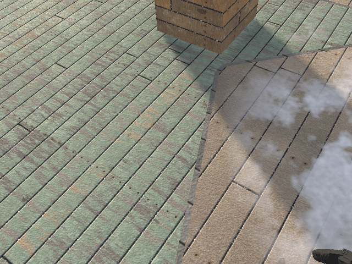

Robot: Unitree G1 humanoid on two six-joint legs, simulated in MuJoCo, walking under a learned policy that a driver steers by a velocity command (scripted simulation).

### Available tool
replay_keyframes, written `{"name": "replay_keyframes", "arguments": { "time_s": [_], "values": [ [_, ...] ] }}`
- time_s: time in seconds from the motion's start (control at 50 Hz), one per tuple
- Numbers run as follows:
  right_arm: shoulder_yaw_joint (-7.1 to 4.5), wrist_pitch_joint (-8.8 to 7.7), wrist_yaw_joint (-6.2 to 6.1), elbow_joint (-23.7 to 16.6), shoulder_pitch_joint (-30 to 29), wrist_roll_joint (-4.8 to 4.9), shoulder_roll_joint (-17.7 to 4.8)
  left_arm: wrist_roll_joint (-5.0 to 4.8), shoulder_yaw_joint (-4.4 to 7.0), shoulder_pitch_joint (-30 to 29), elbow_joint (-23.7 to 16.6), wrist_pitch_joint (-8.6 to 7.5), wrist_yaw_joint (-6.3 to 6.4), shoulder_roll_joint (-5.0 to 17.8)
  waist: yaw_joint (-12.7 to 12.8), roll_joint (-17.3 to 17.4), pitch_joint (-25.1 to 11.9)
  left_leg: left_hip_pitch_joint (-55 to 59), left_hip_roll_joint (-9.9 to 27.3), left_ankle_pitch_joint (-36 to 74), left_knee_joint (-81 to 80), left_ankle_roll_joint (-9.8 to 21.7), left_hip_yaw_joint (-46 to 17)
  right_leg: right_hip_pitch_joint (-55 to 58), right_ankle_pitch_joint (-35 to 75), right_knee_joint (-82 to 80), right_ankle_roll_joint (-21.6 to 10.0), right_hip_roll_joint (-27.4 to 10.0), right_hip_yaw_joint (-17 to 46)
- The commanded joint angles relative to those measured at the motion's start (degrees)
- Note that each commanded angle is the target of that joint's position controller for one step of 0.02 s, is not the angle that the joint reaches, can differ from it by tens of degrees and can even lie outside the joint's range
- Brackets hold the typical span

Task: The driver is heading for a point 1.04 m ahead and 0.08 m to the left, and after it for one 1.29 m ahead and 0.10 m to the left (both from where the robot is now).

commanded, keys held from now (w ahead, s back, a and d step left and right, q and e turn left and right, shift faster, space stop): w+e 0.12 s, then w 0.48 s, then w+q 0.40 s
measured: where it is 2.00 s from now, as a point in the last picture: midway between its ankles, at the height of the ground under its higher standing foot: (198, 146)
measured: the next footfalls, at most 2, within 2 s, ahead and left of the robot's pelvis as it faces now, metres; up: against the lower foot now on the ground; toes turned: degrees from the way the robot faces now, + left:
left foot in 0.14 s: +0.26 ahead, +0.14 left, +0.00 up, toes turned -9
right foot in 0.62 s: +0.47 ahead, -0.16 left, +0.00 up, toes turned -13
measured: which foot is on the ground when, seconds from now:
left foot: up 0.00-0.12, down 0.14-0.62, up 0.64-1.00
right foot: down 0.00-0.16, up 0.18-0.60, down 0.62-1.00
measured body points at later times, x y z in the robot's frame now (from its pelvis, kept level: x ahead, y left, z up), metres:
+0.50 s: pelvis +0.27 +0.02 +0.00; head +0.30 +0.02 +0.45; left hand +0.52 +0.21 -0.09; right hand +0.21 -0.25 -0.13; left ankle +0.22 +0.15 -0.75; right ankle +0.39 -0.16 -0.70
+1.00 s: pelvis +0.52 -0.07 +0.00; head +0.54 -0.07 +0.45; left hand +0.56 +0.21 -0.12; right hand +0.67 -0.33 -0.11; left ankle +0.70 +0.09 -0.69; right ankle +0.43 -0.15 -0.75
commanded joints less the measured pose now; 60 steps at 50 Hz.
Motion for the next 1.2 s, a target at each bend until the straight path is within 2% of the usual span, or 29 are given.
{"name": "replay_keyframes", "arguments": {
  "time_s": [0.02, 0.08, 0.12, 0.14, 0.16, 0.18, 0.2, 0.22, 0.26, 0.32, 0.38, 0.42, 0.5, 0.56, 0.6, 0.62, 0.64, 0.66, 0.68, 0.7, 0.72, 0.76, 0.86, 0.96, 1.06, 1.12, 1.16, 1.18, 1.2],
  "values": [
    [-0.8, -1.04, 0.42, -5.2, -5.1, 0.64, -4.3, -0.39, 2.41, 1.8, -2.7, -0.4, 0.44, 9.1, 0.3, -7.6, -1.6, 7.8, -3.7, 3.8, -5.5, 0.4, 2.2, -3.6, 7.9, -3.8, -7.6, -12.7, 11.0],
    [-1.66, -2.06, 1.09, -5.7, -4.2, 0.84, -6.5, -0.2, 2.42, 1.8, -3.0, 0.21, 0.93, 8.9, -1.0, -9.1, -2.1, 10.5, -4.3, -2.6, -8.5, 2.0, 1.4, 0.7, 6.9, 1.2, -6.7, -14.5, 16.3],
    [-2.74, -2.75, 0.92, -4.0, 3.0, 0.59, -8.1, -0.04, 1.84, 0.3, -4.0, 0.59, 1.08, 7.4, -5.1, -10.0, -4.8, 20.8, -4.3, -4.1, -11.8, 4.3, 2.7, 0.1, 10.1, 7.5, -4.7, -12.0, 16.5],
    [-3.53, -3.02, 0.61, -2.9, 10.8, -0.43, -10.5, 0.53, 0.64, -0.5, -4.9, 0.37, 0.89, 4.4, -8.7, -7.2, -11.1, 33.1, 2.1, -4.8, -10.2, 7.5, -2.3, -4.3, 9.2, 19.3, -2.7, -9.1, 12.5],
    [-4.66, -2.54, 0.33, -1.7, 18.9, -1.57, -14.9, -0.16, -0.26, 5.3, -5.9, -0.17, 1.02, 1.2, -8.0, 5.5, -18.9, 53.3, 14.0, -12.7, -12.0, 15.3, -22.6, -21.8, -3.9, 38.2, 1.8, -1.6, 4.5],
    [-4.71, -1.97, 1.02, 0.3, 21.5, -0.15, -13.8, -1.22, -0.53, 9.4, -5.9, -0.6, 1.07, 3.3, -7.1, 17.0, -20.0, 57.4, 19.9, -24.9, -17.7, 19.7, -41.1, -34.1, -21.9, 49.9, 3.0, -1.9, 3.3],
    [-3.33, -1.67, 1.12, -0.6, 18.9, 0.79, -8.5, -1.54, 0.39, 6.8, -4.6, -0.44, 0.97, 7.7, -8.0, 9.4, -12.6, 51.8, 17.8, -31.4, -19.0, 17.7, -35.9, -37.9, -17.8, 54.9, 3.2, -5.0, 5.1],
    [-2.61, -1.09, 1.06, -1.2, 16.1, 0.67, -6.2, -0.77, 0.53, 1.7, -5.3, -0.22, 0.89, 8.6, -8.2, 4.1, -7.0, 44.5, 15.1, -27.7, -19.2, 15.4, -26.7, -37.6, -13.2, 55.1, 3.2, -7.0, 2.9],
    [-1.63, -0.62, 1.17, -1.2, 12.2, -0.38, -4.3, 0.59, 0.59, -3.2, -6.8, -0.38, 0.67, 7.0, -5.8, 1.4, -1.5, 33.0, 10.5, -16.5, -22.2, 14.1, -16.8, -33.9, -7.8, 48.9, 2.6, -10.0, 1.6],
    [-1.75, -1.08, 1.16, 0.1, 12.6, 0.12, -5.1, 0.27, -0.17, -2.4, -7.2, -0.18, 0.09, 4.1, -4.0, 4.0, -1.6, 28.6, 8.7, -6.5, -25.2, 15.4, -9.8, -30.1, -5.3, 41.8, 3.0, -11.8, -1.1],
    [-2.39, -0.94, 0.82, 1.1, 13.9, 0.8, -7.8, 0.91, -1.11, -7.1, -8.9, -0.59, -0.1, 2.6, -4.9, 2.2, -1.5, 28.6, 8.5, -0.2, -26.9, 15.7, -4.9, -29.8, 1.8, 31.3, 3.9, -12.7, -3.2],
    [-2.48, -0.46, 0.67, 1.6, 14.9, 1.15, -8.6, 0.67, -1.57, -10.5, -9.7, -0.95, -0.49, 1.9, -6.1, 2.2, -1.0, 28.1, 7.2, 0.7, -27.3, 14.6, -1.3, -27.2, 7.7, 23.8, 4.0, -12.0, -4.7],
    [-2.38, 0.5, 0.72, 3.4, 19.3, 1.86, -9.6, -0.11, -1.56, -16.9, -11.6, -1.22, -1.32, 2.5, -8.4, 2.8, 0.3, 30.8, 7.9, -0.2, -26.1, 13.3, 0.2, -24.1, 12.1, 14.9, 3.8, -10.0, -6.5],
    [-2.52, 1.43, 0.61, 4.4, 20.4, 2.15, -10.6, -0.27, -1.14, -18.6, -12.9, -1.47, -1.96, 3.8, -7.6, 3.7, 0.9, 34.9, 10.2, 2.1, -23.3, 12.0, -0.6, -22.4, 8.0, 11.0, 1.9, -9.0, -6.8],
    [-2.5, 2.0, 0.36, 4.5, 19.2, 2.33, -11.1, 0.24, 0.18, -11.9, -11.1, -1.54, -1.83, 6.1, -2.9, 3.2, -2.7, 34.8, 8.6, 14.9, -14.9, 10.1, 2.0, -10.9, 7.8, 6.9, -0.3, -6.5, -9.0],
    [-1.8, 2.0, 0.34, 4.4, 19.8, 2.02, -9.4, 0.69, 1.61, -4.0, -8.9, -1.46, -1.32, 8.8, 0.7, 1.8, -7.9, 30.2, 5.7, 17.6, -4.5, 8.5, 4.0, 2.3, 8.6, 6.8, -2.0, -7.3, -7.9],
    [-0.15, 1.6, 0.36, 2.3, 19.2, 0.19, -5.6, 1.69, 2.93, 7.0, -7.6, -1.11, -0.46, 13.7, 4.8, -6.7, -17.0, 17.5, 1.8, 0.0, 15.1, 5.8, 6.7, 19.6, 10.9, 8.2, -6.3, -20.6, 6.6],
    [1.27, 0.47, 0.55, 1.7, 25.0, 1.05, -0.8, 1.81, 3.14, 7.9, -7.0, -0.79, -0.79, 16.2, 1.4, -20.7, -22.5, -1.5, -6.1, -33.6, 31.3, 3.8, 4.4, 31.3, -0.4, 0.9, -13.6, -31.1, 30.1],
    [-0.45, 0.02, 0.66, 2.4, 21.3, 2.46, -7.5, 1.37, 1.84, 7.3, -7.1, -0.93, -0.94, 10.8, 3.3, -12.4, -17.6, -7.1, -3.3, -33.0, 37.5, 4.3, -1.1, 26.9, -6.2, -1.4, -11.6, -29.5, 29.3],
    [-1.06, -0.11, 0.79, 1.1, 17.4, 3.11, -9.0, 1.01, 0.99, 3.8, -7.2, -1.17, -0.95, 8.8, 2.3, -10.2, -10.7, -8.9, -1.3, -27.5, 37.4, 4.8, -0.6, 20.1, -3.4, -2.4, -9.4, -27.5, 20.6],
    [-1.03, 0.23, 0.58, 1.1, 15.8, 2.64, -8.0, 1.12, 0.42, 0.0, -7.3, -1.38, -1.14, 7.3, 0.4, -6.9, -7.4, -6.6, 0.9, -22.8, 35.1, 4.4, 0.4, 13.3, 0.8, -4.2, -8.2, -24.9, 14.6],
    [-1.32, 1.56, 0.5, 1.5, 16.6, 1.78, -6.4, 1.68, 0.02, -4.0, -7.0, -2.22, -1.48, 5.4, -2.8, -8.2, -3.4, -1.4, 3.2, -17.4, 31.4, 3.5, -0.1, 4.3, 8.0, -8.2, -7.2, -22.1, 6.3],
    [-1.22, 3.64, 0.32, 0.2, 14.3, 1.69, -3.4, 2.16, 0.92, -4.8, -3.8, -3.64, -0.68, 6.2, -4.5, -5.5, 0.0, -4.1, 3.1, -8.2, 24.9, 1.5, -1.8, 1.4, 17.0, -12.6, -7.6, -21.7, -4.5],
    [-0.55, 3.11, 1.95, -2.5, 5.7, 1.27, -1.7, 1.7, 1.51, -2.7, -1.7, -3.03, 0.38, 8.0, -1.6, -4.1, 2.2, -2.7, 1.7, 4.5, 8.9, 2.6, 2.9, 3.8, 17.5, -13.4, -4.8, -20.0, -13.5],
    [-0.23, 3.12, 3.54, -7.2, -1.9, 1.47, -1.6, 0.5, 2.29, 1.4, 1.1, -1.16, 0.77, 9.7, 0.9, -4.1, 4.6, -5.7, 0.6, -1.2, 1.6, 5.3, 7.0, 13.5, 22.8, -9.6, -3.9, -23.0, -16.3],
    [-1.37, 3.37, 4.12, -8.6, 0.6, 1.66, -3.7, 0.09, 2.82, 0.2, 1.0, 0.17, 1.34, 11.9, -2.2, -7.0, 0.6, 2.5, -4.1, -9.9, 1.0, 8.4, 11.9, 16.4, 48.1, 0.2, -2.0, -23.2, -18.5],
    [-4.11, 3.55, 3.45, -5.9, 14.2, 1.93, -8.5, -0.32, 2.77, -1.7, 0.5, 1.03, 1.81, 12.9, -10.2, -7.0, -7.2, 22.0, -9.0, -9.2, -3.2, 11.9, 13.4, 11.5, 55.4, 19.3, 0.5, -20.6, -20.7],
    [-6.1, 4.18, 2.18, -4.0, 23.0, 1.75, -13.4, 0.54, 2.03, -1.2, -0.4, 0.53, 2.07, 11.4, -13.9, -1.8, -12.4, 39.7, -3.3, -7.4, -4.8, 15.2, 2.6, -2.5, 37.8, 36.4, 3.3, -18.2, -20.6],
    [-6.93, 3.97, 1.64, -5.3, 20.5, 1.92, -19.5, 1.89, -0.67, 3.2, -4.0, -1.36, 1.39, 2.8, -6.7, 13.7, -17.1, 58.0, 12.5, -13.5, -11.1, 27.5, -32.8, -29.2, -16.9, 59.0, 7.6, -4.7, -15.4]
  ]
}}
Velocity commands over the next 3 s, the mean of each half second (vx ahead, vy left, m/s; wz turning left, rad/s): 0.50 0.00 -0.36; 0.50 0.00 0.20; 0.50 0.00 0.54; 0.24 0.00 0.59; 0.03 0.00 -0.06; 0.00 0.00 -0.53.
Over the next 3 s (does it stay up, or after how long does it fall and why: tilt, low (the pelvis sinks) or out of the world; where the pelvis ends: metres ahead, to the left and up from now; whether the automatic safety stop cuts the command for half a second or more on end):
stays up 0.96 0.04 -0.01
